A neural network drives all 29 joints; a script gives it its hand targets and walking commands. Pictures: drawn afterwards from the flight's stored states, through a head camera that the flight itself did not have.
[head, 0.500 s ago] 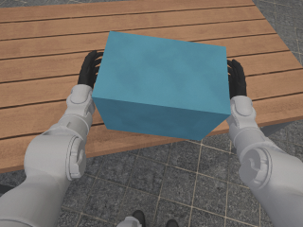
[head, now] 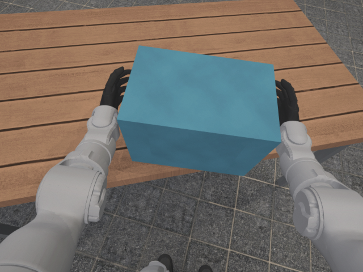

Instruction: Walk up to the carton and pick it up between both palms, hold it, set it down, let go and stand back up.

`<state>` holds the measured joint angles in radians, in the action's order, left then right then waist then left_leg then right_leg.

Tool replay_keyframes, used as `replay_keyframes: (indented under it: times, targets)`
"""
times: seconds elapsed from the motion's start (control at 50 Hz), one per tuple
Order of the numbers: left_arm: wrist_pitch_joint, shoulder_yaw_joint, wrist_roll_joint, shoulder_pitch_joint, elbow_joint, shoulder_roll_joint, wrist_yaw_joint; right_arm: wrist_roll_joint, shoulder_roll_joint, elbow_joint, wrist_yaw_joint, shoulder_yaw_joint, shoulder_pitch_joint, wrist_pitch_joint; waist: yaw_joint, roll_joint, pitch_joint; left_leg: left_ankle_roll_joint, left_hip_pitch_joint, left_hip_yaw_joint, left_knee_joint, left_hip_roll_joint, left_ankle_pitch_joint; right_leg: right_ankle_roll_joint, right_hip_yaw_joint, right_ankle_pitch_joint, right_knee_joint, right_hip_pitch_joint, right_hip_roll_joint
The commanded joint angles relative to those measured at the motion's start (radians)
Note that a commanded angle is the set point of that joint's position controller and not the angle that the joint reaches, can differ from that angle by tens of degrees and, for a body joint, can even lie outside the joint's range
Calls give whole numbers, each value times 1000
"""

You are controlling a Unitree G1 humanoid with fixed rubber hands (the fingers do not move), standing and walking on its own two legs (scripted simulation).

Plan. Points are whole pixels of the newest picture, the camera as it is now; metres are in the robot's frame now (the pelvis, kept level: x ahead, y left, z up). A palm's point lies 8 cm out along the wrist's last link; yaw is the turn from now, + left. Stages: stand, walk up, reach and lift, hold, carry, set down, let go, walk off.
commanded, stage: reach and lift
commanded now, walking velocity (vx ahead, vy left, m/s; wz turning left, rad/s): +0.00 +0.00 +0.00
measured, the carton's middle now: (196, 117) +0.46 +0.01 +0.01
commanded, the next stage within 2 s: hold in 1.42 s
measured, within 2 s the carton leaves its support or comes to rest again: leaves its support in 0.10 s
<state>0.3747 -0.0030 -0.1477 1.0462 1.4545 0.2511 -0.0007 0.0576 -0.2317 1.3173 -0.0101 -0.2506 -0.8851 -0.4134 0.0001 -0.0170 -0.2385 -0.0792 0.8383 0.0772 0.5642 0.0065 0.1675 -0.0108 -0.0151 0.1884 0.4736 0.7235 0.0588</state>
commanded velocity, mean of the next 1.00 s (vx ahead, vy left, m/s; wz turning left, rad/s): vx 0.00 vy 0.00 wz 0.00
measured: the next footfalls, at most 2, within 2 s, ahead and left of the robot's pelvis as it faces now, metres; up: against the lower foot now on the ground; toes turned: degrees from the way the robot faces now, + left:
none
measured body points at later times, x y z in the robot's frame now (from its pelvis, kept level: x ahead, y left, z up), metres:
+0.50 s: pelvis -0.03 +0.00 +0.00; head -0.01 +0.03 +0.45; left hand +0.41 +0.19 +0.10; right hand +0.41 -0.20 +0.12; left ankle +0.04 +0.06 -0.72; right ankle +0.00 -0.13 -0.72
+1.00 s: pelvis -0.01 -0.01 +0.01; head -0.04 +0.01 +0.46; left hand +0.40 +0.18 +0.15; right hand +0.42 -0.21 +0.17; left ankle +0.04 +0.06 -0.72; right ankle +0.00 -0.13 -0.72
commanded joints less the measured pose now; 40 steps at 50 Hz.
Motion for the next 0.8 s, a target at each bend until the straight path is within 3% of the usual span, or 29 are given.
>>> replay_keyframes:
  times: [0.0, 0.04, 0.08, 0.1, 0.12, 0.16, 0.18, 0.2, 0.22, 0.28, 0.3, 0.32, 0.36, 0.38, 0.4, 0.42, 0.44, 0.46, 0.5, 0.56, 0.58, 0.6, 0.62, 0.68, 0.7, 0.72, 0.74, 0.78]
  targets:
    - [44, 226, -17, 506, -429, -552, -87, -28, 489, -339, 176, 314, -545, -21, 48, 112, -954, 139, -903, -138, 62, 76, -707, 13, 82, -412, -57, -133, 0]
    - [40, 213, -13, 504, -452, -553, -84, -19, 505, -379, 181, 328, -575, -12, 82, 96, -974, 133, -875, -129, 61, 71, -659, 10, 76, -411, -45, -153, -1]
    - [29, 251, -28, 514, -458, -583, -90, -9, 539, -386, 180, 364, -562, 4, 52, 67, -941, 125, -841, -134, 30, 66, -573, 6, 66, -391, -29, -155, -4]
    - [35, 250, -28, 537, -481, -602, -85, -3, 568, -446, 184, 385, -616, 0, 82, 69, -963, 121, -846, -121, 34, 65, -544, 9, 66, -360, -35, -169, -1]
    - [29, 243, -20, 552, -490, -590, -83, -1, 539, -402, 183, 364, -581, 15, 75, 71, -919, 118, -846, -125, 18, 61, -497, 10, 67, -316, -42, -145, -1]
    - [17, 276, -37, 541, -513, -623, -78, 32, 590, -460, 183, 407, -624, 32, 77, 52, -942, 112, -856, -139, -1, 62, -437, 11, 57, -293, -30, -156, -5]
    - [12, 247, -25, 553, -509, -607, -71, 24, 559, -436, 187, 389, -613, 38, 101, 63, -929, 113, -848, -120, 4, 61, -433, 16, 60, -261, -42, -134, 1]
    - [8, 257, -32, 575, -496, -612, -76, 24, 571, -465, 183, 394, -642, 42, 85, 39, -921, 102, -798, -117, -3, 54, -362, 14, 48, -260, -37, -172, -6]
    - [-11, 253, -30, 548, -456, -607, -75, 33, 567, -411, 180, 396, -623, 67, 80, 33, -864, 100, -784, -129, -23, 53, -293, 8, 45, -218, -39, -157, -12]
    - [-31, 296, -32, 624, -508, -636, -70, 41, 612, -459, 176, 406, -683, 97, 58, 45, -788, 91, -779, -131, -65, 47, -165, 15, 50, -88, -59, -161, -12]
    - [-55, 264, -14, 577, -478, -629, -64, 43, 590, -402, 186, 398, -657, 121, 81, 52, -720, 85, -799, -132, -83, 57, -117, 16, 48, -14, -71, -124, -13]
    - [-66, 285, -29, 628, -486, -652, -56, 49, 581, -407, 189, 381, -697, 128, 76, 45, -715, 93, -801, -132, -92, 57, -78, 25, 57, 35, -78, -108, -10]
    - [-107, 232, -8, 619, -445, -638, -53, 46, 571, -356, 196, 360, -709, 181, 90, 28, -611, 86, -788, -132, -128, 59, 10, 34, 54, 125, -103, -114, -19]
    - [-105, 261, -26, 640, -516, -670, -50, 53, 577, -405, 195, 355, -707, 178, 69, 50, -619, 91, -802, -140, -139, 54, 23, 43, 54, 133, -109, -113, -17]
    - [-126, 251, -14, 622, -512, -667, -44, 61, 573, -374, 201, 356, -704, 197, 82, 53, -598, 90, -816, -139, -152, 60, 39, 44, 56, 152, -115, -103, -19]
    - [-144, 268, -24, 618, -525, -689, -37, 67, 580, -345, 201, 362, -670, 222, 69, 56, -576, 91, -826, -147, -154, 57, 31, 46, 49, 149, -113, -116, -18]
    - [-142, 291, -37, 641, -566, -714, -38, 79, 620, -428, 203, 383, -728, 215, 75, 41, -592, 92, -814, -149, -154, 51, 33, 41, 48, 140, -110, -129, -19]
    - [-149, 284, -39, 679, -596, -711, -36, 96, 625, -469, 201, 390, -776, 220, 81, 61, -603, 93, -813, -145, -150, 49, 11, 43, 44, 124, -106, -146, -16]
    - [-167, 295, -50, 679, -650, -752, -28, 107, 635, -467, 206, 393, -745, 244, 66, 50, -588, 106, -836, -159, -159, 59, 14, 41, 40, 129, -105, -143, -16]
    - [-216, 266, -29, 574, -609, -758, -23, 132, 603, -476, 199, 393, -727, 276, 82, 51, -547, 109, -841, -159, -160, 55, -37, 39, 31, 77, -126, -187, -15]
    - [-235, 244, -18, 628, -605, -745, -26, 123, 586, -436, 204, 358, -743, 296, 75, 61, -516, 109, -839, -163, -184, 60, 25, 39, 28, 143, -126, -165, -26]
    - [-252, 221, -7, 596, -595, -732, -22, 129, 584, -450, 210, 361, -766, 306, 87, 35, -515, 102, -849, -173, -196, 62, 43, 37, 28, 156, -129, -186, -24]
    - [-277, 198, 17, 513, -576, -735, -25, 142, 571, -449, 208, 384, -735, 319, 112, 23, -460, 94, -860, -162, -205, 65, 18, 38, 31, 150, -138, -202, -23]
    - [-309, 176, 21, 490, -659, -732, -25, 157, 556, -422, 206, 373, -677, 352, 101, 32, -451, 108, -909, -166, -201, 67, -61, 37, 19, 87, -138, -255, -18]
    - [-311, 222, -2, 509, -702, -758, -26, 169, 552, -489, 202, 381, -683, 343, 84, 54, -512, 122, -920, -168, -185, 67, -121, 38, 16, 24, -131, -269, -14]
    - [-317, 207, 1, 460, -744, -751, -21, 196, 568, -498, 202, 418, -672, 356, 112, 33, -506, 120, -959, -164, -172, 66, -202, 33, 15, -24, -132, -295, -4]
    - [-323, 189, 2, 497, -753, -746, -25, 193, 574, -521, 197, 403, -699, 361, 108, 18, -476, 112, -936, -161, -175, 54, -200, 29, 9, -21, -138, -306, -7]
    - [-342, 194, 7, 478, -779, -764, -27, 212, 558, -529, 197, 404, -687, 369, 93, 36, -464, 132, -960, -174, -166, 63, -246, 23, 8, -49, -146, -308, -6]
